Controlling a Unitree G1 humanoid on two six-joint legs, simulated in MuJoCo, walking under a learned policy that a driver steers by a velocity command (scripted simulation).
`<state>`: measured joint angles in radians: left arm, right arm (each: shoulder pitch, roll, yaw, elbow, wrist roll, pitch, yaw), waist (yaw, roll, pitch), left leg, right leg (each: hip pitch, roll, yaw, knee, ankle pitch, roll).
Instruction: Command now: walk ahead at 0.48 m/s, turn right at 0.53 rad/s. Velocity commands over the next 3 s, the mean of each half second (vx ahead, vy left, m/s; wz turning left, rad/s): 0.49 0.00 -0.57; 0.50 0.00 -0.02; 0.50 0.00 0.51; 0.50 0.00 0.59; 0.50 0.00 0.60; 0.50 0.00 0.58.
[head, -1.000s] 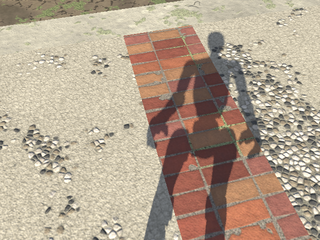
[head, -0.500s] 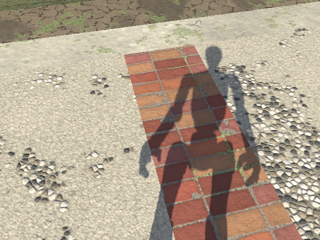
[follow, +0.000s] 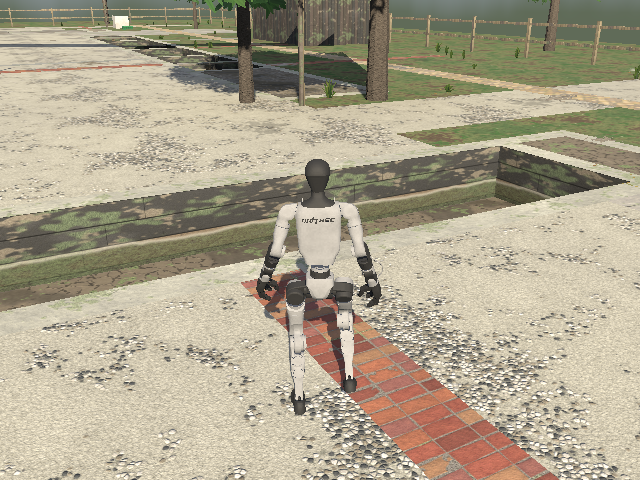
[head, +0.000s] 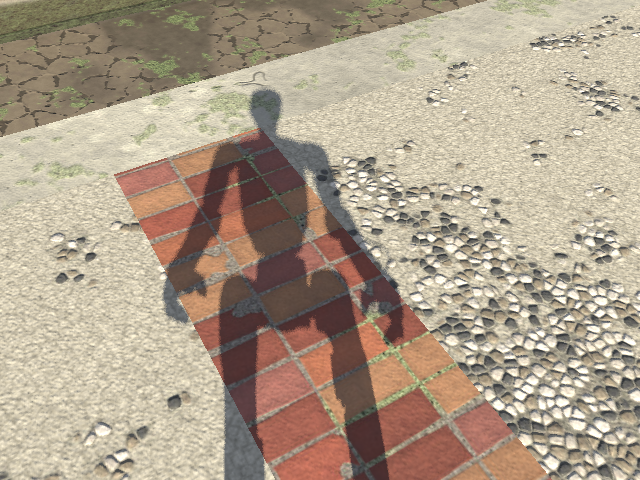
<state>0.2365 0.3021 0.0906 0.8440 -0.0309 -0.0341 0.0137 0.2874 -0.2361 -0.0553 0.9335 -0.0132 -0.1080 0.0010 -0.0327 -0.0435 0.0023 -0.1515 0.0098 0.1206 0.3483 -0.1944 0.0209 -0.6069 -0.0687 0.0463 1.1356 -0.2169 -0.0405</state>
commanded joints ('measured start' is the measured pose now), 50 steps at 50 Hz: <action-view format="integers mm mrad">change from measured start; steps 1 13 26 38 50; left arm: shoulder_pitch -15 -264 -12 160 -8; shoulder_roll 8 22 110 126 104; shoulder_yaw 4 -8 24 17 -9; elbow -71 -211 -157 -46 -161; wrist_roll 6 7 19 24 48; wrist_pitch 5 3 -44 -36 -88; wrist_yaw -9 -78 -23 0 -11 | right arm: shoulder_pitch -38 45 -103 -378 -59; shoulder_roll -145 -235 -147 -125 -162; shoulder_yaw -35 -69 -38 -4 -26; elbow -52 -36 -183 -275 -236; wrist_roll -3 34 -2 30 13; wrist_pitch -17 37 0 -19 17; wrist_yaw -18 -21 -15 49 31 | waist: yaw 23 -16 11 126 34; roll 93 114 18 -24 78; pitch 45 91 -33 71 -33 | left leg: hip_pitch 67 246 -479 -552 44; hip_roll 289 302 125 57 164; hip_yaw -199 90 -184 -140 -542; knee -239 -96 686 167 -129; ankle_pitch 51 506 -7 252 131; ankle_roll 143 96 -63 27 259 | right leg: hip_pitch -155 -9 414 670 -31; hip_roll -53 20 -86 -163 -16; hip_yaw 84 -139 254 138 59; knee -97 -498 -943 -884 -37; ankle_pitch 93 63 239 299 -83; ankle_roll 13 -58 -256 -162 28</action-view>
